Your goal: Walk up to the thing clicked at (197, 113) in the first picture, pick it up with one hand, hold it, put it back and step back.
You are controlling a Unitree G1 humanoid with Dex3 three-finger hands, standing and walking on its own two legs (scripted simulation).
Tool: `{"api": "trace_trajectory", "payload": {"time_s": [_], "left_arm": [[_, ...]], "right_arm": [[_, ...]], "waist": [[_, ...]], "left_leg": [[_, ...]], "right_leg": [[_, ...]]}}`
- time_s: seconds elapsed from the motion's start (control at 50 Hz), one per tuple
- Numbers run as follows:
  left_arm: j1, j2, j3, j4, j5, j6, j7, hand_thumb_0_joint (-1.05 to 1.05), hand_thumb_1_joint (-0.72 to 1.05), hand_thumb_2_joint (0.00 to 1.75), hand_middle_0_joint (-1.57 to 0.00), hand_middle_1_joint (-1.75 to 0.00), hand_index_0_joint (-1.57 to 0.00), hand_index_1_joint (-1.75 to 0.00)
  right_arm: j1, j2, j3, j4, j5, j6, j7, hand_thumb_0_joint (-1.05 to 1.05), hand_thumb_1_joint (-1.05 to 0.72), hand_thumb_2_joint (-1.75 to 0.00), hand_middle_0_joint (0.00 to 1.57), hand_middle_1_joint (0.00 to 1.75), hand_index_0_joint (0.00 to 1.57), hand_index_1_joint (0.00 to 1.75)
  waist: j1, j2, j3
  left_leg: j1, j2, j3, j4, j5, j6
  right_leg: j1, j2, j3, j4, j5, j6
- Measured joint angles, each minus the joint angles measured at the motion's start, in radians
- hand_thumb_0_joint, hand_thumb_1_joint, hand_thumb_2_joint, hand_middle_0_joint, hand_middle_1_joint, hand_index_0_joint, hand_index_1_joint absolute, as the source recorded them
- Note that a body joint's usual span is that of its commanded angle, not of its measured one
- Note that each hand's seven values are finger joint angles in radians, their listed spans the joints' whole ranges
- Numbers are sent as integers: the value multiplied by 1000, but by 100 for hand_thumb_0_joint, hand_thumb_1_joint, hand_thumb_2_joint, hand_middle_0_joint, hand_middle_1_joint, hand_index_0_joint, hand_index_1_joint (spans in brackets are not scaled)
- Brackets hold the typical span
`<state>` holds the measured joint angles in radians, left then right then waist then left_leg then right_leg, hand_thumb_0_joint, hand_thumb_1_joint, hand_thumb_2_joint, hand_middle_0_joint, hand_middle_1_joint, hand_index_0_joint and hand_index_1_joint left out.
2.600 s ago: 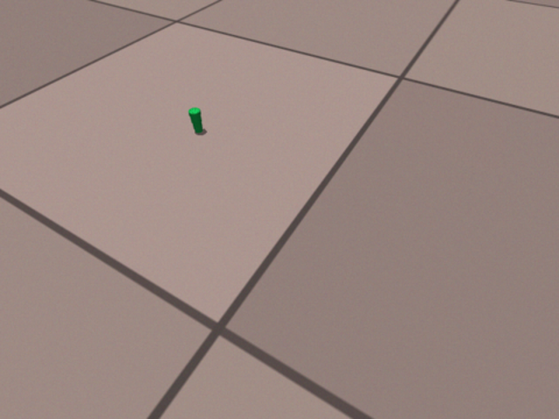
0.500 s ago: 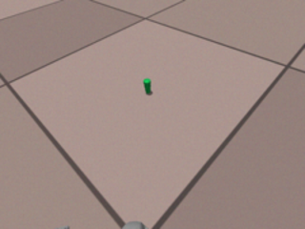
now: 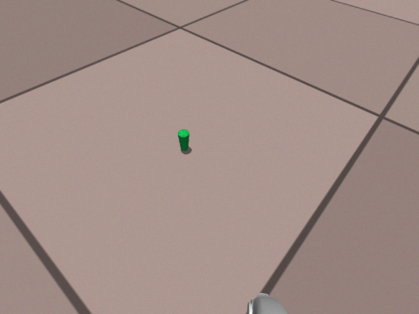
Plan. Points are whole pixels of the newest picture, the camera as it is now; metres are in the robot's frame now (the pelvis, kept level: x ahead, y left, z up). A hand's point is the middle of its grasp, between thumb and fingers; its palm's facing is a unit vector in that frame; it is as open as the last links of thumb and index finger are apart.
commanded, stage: walk up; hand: left
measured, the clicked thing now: (184, 141) +1.20 +0.19 -0.70
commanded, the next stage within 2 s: none
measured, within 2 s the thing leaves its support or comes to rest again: neither
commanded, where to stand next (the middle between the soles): +0.86 -0.04 m, yaw +1 degrees
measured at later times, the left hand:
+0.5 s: hand (123, 250) +0.28 +0.23 -0.13, palm faces +0.01 -0.94 -0.35, open 7.4 cm
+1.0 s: hand (135, 182) +0.48 +0.24 -0.14, palm faces -0.07 -0.93 -0.37, open 7.4 cm
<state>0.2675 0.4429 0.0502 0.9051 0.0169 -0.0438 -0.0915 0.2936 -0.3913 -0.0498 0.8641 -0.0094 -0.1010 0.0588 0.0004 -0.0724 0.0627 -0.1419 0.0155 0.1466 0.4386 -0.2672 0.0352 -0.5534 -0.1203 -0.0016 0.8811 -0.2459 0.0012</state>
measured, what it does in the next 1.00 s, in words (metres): walks ahead: right foot, then left foot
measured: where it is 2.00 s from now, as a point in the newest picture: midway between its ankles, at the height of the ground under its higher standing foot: (222, 206)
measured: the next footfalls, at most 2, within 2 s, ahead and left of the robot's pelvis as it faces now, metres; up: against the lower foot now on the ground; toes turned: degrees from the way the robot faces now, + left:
right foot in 0.16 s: +0.26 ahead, -0.15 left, +0.00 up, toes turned -5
left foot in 0.60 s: +0.43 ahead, +0.10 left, +0.00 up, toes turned +8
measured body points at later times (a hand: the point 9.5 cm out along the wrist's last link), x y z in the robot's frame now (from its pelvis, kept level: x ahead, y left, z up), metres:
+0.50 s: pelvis +0.22 -0.04 +0.00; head +0.23 -0.04 +0.45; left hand +0.28 +0.28 -0.11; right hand +0.30 -0.37 -0.11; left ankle +0.34 +0.10 -0.71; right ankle +0.22 -0.15 -0.74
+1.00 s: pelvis +0.43 -0.04 -0.01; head +0.43 -0.04 +0.44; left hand +0.49 +0.29 -0.11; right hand +0.47 -0.37 -0.12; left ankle +0.39 +0.09 -0.74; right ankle +0.54 -0.19 -0.72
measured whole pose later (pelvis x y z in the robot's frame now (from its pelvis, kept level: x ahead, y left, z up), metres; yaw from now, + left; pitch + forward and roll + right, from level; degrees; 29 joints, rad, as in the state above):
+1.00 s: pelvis +0.43 -0.04 -0.01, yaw -1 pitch -2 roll +2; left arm 0.29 0.44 0.06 0.93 0.02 -0.04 -0.10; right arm 0.33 -0.43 -0.06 0.87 -0.02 -0.07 0.06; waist -0.02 -0.02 0.05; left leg -0.12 0.05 0.14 0.51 -0.34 0.00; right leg -0.45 -0.11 -0.03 0.65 -0.20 -0.01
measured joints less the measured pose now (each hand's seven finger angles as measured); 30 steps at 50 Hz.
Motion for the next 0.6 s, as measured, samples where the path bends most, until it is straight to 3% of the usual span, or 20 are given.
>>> {"api": "trace_trajectory", "payload": {"time_s": [0.08,0.16,0.2,0.26,0.3,0.36,0.48,0.6], "left_arm": [[-38,-8,6,-1,6,7,-12,1,91,90,-20,-30,-20,-30],[-66,-10,13,-10,6,-5,-14,1,91,90,-20,-30,-20,-30],[-88,-21,23,-20,8,-24,-1,1,91,90,-20,-30,-20,-30],[-97,-41,13,-46,-8,-41,14,1,91,90,-20,-30,-20,-30],[-87,-55,4,-54,-13,-43,22,1,91,90,-20,-30,-20,-30],[-56,-62,-3,-54,-12,-43,25,1,90,90,-20,-30,-21,-30],[11,-43,3,-50,3,-38,18,1,90,90,-21,-30,-21,-31],[74,-5,7,-35,4,-24,16,1,90,90,-21,-30,-21,-31]], "right_arm": [[43,-16,-7,11,0,7,-3,1,-90,-90,21,30,20,31],[85,-32,-12,22,-3,25,-11,1,-89,-90,21,30,20,31],[85,-39,-14,34,-2,36,-20,1,-90,-90,21,30,20,30],[54,-34,-3,56,2,53,-27,1,-90,-90,21,30,20,30],[33,-34,1,60,6,52,-22,1,-90,-90,21,30,20,30],[9,-33,0,47,1,46,-7,1,-90,-90,21,30,20,30],[-14,-30,-12,42,-18,50,18,1,-90,-90,21,30,20,30],[-26,-30,-21,47,-21,33,19,1,-90,-90,21,30,20,30]], "waist": [[-26,24,3],[-42,52,-12],[-39,90,-4],[-23,104,12],[-12,115,13],[-2,124,6],[22,105,-8],[45,68,-21]], "left_leg": [[73,2,-2,-15,-54,-26],[109,27,-12,74,-170,-56],[53,67,-48,272,-218,-31],[-101,33,-118,610,-196,-11],[-191,31,-127,679,-145,-5],[-291,54,-131,619,-71,-14],[-360,95,-112,328,21,-41],[-271,69,-81,122,121,-24]], "right_leg": [[16,-4,-21,-186,105,-13],[108,33,-56,-298,111,-36],[124,66,-79,-248,83,-34],[166,76,-91,-221,21,-41],[216,85,-98,-268,20,-44],[285,103,-106,-346,24,-48],[380,118,-120,-408,-21,-48],[439,102,-129,-323,-158,-11]]}}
